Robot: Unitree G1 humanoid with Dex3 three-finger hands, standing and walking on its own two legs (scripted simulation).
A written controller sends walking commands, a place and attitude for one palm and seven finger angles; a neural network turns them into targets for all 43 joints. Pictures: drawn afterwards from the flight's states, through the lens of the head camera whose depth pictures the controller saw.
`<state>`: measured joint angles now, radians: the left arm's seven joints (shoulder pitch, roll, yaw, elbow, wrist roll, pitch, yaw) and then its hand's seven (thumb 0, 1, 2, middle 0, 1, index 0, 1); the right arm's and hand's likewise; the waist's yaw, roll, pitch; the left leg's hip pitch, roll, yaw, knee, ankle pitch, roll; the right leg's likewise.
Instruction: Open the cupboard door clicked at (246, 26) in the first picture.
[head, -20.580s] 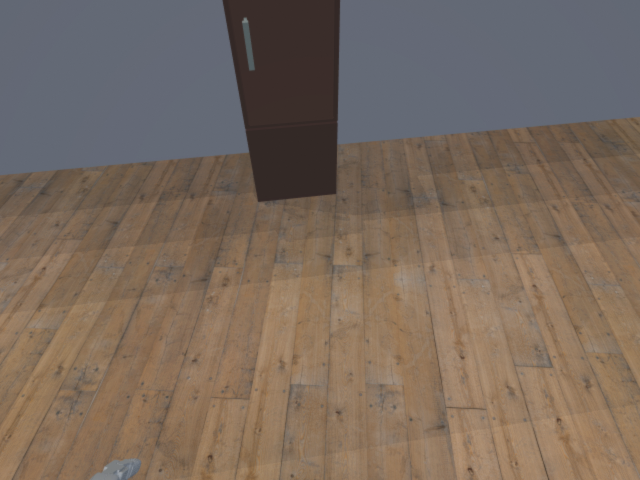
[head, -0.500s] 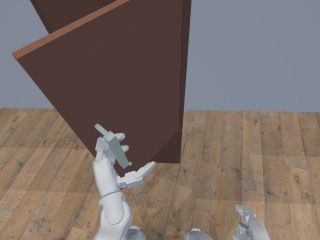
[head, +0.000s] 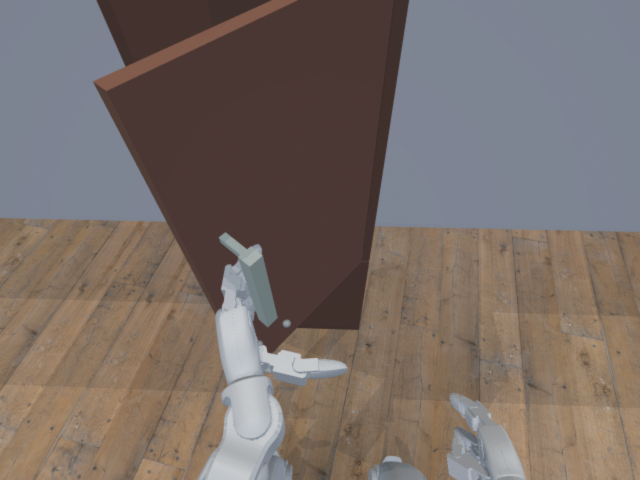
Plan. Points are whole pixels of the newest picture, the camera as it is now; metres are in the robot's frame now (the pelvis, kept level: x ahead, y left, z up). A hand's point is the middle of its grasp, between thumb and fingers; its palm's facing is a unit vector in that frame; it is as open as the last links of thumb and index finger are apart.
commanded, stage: slide the hand sideways off the handle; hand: left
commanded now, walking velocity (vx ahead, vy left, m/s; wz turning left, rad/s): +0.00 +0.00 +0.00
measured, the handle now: (249, 282) +0.35 +0.11 +0.05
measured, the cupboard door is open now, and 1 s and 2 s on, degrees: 51 56 56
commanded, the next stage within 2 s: draw the hand back to the body in 1.18 s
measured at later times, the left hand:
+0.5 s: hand (273, 373) +0.24 +0.07 +0.04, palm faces -0.06 -1.00 -0.01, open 16.3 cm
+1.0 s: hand (242, 401) +0.21 +0.10 +0.05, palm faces -0.02 -1.00 -0.02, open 16.1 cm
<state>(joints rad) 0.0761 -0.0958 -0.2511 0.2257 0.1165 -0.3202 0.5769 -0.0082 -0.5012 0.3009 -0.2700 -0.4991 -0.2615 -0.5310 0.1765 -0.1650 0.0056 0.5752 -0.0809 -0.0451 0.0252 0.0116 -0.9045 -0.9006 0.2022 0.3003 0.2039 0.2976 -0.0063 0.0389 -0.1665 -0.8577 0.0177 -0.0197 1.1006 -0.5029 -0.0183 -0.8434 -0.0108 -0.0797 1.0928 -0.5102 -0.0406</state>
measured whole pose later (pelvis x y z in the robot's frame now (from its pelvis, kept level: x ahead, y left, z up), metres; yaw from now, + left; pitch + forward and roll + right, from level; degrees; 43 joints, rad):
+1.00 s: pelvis +0.02 +0.00 -0.01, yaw +0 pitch +17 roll +0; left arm 0.59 0.09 -0.15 -0.22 -0.05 -0.41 -0.01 -0.01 -0.50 0.30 -0.18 -0.32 -0.20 -0.32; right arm 0.24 -0.20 -0.01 0.40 -0.01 -0.03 0.00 0.01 -0.90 -0.90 0.20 0.30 0.20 0.30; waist 0.01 0.03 -0.17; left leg -0.90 0.02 -0.02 1.18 -0.57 -0.02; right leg -0.89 -0.01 -0.07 1.18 -0.57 -0.04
